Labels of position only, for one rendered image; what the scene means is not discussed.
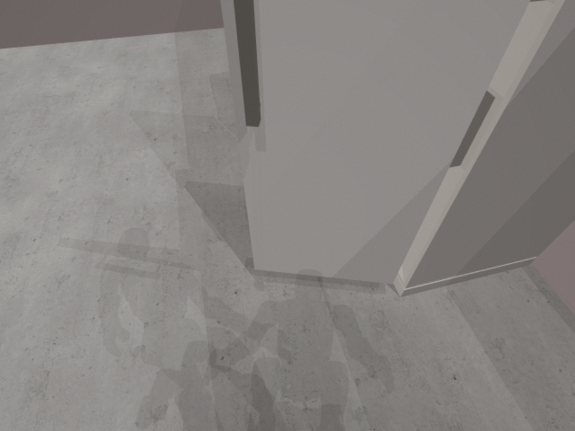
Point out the handle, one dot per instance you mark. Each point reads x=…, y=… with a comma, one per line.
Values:
x=246, y=37

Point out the fridge door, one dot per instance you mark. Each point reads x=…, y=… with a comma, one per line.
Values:
x=364, y=104

